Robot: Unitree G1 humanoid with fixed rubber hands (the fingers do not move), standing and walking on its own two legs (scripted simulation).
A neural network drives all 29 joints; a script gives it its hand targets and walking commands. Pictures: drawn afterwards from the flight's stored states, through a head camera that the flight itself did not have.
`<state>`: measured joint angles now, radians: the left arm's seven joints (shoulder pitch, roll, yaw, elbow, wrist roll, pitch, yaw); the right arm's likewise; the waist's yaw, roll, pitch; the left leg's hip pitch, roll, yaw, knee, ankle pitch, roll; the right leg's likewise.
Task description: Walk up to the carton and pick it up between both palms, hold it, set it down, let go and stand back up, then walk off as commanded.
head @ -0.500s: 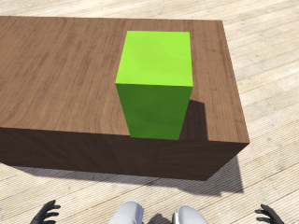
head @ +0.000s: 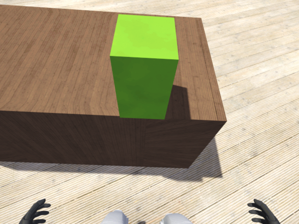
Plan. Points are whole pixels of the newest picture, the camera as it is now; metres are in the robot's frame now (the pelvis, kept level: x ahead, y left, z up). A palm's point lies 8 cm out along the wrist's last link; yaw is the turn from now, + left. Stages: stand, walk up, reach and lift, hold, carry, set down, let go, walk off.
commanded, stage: walk off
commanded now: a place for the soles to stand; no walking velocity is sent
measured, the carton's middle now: (144, 72) +0.57 +0.03 +0.03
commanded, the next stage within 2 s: none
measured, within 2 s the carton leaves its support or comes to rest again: neither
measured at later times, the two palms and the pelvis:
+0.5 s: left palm out of the picture -0.04 +0.31 -0.06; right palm out of the picture +0.03 -0.32 -0.12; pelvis -0.14 -0.02 -0.01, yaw +5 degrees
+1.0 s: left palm out of the picture -0.24 +0.27 -0.08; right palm out of the picture -0.18 -0.37 -0.10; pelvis -0.32 -0.05 -0.01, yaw +2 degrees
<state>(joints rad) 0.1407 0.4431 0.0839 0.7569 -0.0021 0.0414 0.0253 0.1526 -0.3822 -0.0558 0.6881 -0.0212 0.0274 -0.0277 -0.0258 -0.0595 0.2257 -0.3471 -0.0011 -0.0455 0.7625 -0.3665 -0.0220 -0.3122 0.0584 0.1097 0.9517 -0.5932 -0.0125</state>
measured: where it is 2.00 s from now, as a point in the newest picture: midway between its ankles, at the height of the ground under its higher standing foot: outside the picture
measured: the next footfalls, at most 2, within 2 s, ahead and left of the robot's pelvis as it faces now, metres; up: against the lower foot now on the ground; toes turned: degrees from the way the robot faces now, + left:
right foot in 0.04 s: +0.01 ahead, -0.13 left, +0.00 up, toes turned +4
left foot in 0.52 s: -0.13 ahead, +0.11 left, +0.00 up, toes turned +1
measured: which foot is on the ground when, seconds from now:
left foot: down 0.00-0.08, up 0.10-0.50, down 0.52-0.94, up 0.96-1.00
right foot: up 0.00-0.02, down 0.04-0.56, up 0.58-0.88, down 0.90-1.00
